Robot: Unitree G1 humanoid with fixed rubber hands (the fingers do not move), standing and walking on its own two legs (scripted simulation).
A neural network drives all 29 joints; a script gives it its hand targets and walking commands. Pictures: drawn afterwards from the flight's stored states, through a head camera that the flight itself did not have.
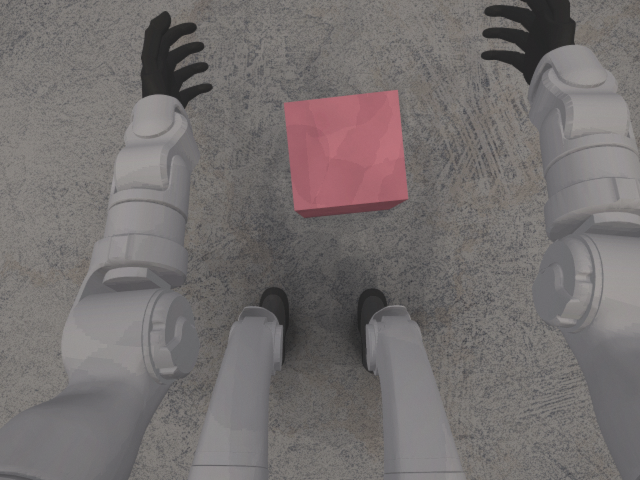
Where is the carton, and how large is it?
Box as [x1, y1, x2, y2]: [284, 90, 407, 217]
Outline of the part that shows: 397,90 284,103 294,210 304,217 388,209 407,199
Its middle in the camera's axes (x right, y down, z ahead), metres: +0.06 -0.17 +0.84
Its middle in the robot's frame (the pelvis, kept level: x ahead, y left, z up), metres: +0.52 -0.03 -0.52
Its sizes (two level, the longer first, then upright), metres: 0.210 0.200 0.250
